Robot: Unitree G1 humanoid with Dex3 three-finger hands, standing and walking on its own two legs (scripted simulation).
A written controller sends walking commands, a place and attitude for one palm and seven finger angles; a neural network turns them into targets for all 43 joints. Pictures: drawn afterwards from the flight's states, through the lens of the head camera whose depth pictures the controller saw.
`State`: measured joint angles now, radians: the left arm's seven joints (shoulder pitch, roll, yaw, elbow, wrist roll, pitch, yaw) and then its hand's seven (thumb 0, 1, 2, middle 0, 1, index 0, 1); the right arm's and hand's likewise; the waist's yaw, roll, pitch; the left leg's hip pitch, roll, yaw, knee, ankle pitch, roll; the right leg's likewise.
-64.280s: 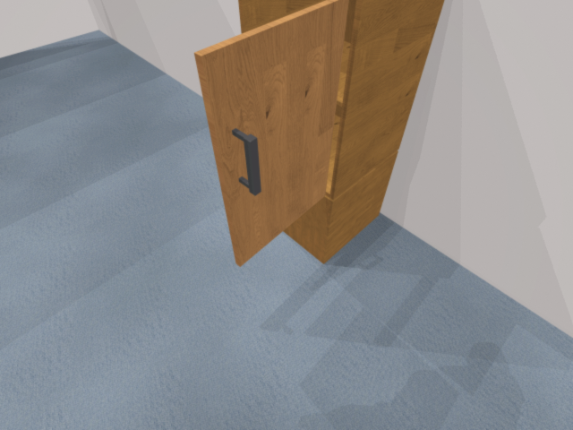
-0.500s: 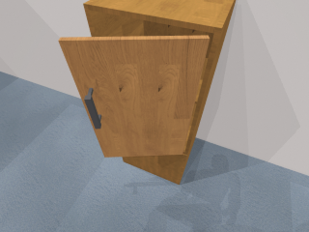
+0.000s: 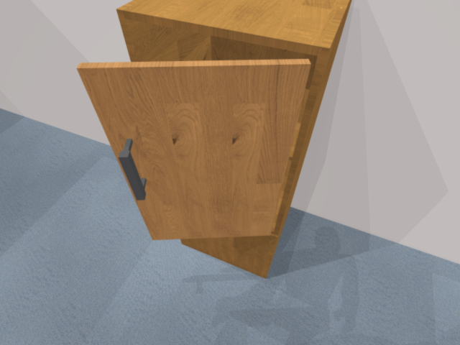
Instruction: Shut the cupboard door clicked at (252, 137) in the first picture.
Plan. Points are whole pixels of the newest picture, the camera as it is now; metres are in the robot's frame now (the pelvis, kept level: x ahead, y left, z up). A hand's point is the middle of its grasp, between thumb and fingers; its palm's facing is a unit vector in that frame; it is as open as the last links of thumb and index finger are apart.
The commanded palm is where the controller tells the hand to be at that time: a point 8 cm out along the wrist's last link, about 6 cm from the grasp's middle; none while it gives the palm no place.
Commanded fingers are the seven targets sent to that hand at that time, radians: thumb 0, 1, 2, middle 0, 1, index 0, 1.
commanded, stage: look again from close up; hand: left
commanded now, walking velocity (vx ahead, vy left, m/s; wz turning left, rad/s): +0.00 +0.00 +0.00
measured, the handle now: (135, 170) +0.44 +0.24 +0.02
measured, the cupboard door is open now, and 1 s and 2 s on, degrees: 26 26 26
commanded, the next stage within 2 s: raise the hand and make a fist in 0.46 s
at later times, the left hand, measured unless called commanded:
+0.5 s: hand out of the picture +0.01 +0.19 -0.17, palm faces +0.02 -0.97 -0.23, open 7.3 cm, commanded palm none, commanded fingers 0.00 0.90 0.90 -0.20 -0.30 -0.20 -0.30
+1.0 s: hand out of the picture +0.12 +0.19 -0.07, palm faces +0.14 -0.99 +0.00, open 6.1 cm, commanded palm +0.12 +0.24 -0.05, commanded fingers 0.00 0.90 0.90 -0.60 -0.74 -0.60 -0.74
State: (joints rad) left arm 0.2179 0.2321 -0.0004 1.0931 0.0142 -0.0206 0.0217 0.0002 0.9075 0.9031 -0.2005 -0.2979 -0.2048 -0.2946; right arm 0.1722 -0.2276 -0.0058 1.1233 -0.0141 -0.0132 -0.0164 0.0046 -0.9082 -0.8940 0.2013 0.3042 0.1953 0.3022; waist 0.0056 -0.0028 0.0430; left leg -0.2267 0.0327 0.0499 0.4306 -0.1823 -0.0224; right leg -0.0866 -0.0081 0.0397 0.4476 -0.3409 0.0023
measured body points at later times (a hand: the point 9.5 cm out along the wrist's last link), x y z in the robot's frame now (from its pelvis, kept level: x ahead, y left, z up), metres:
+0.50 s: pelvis +0.01 -0.01 +0.00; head +0.02 -0.01 +0.45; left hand +0.01 +0.24 -0.15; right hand +0.05 -0.25 -0.15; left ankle +0.03 +0.14 -0.74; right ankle -0.06 -0.12 -0.74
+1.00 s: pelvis -0.06 -0.01 -0.11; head -0.02 -0.01 +0.34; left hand +0.11 +0.24 -0.07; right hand +0.18 -0.25 -0.15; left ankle +0.03 +0.14 -0.74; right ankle -0.06 -0.11 -0.74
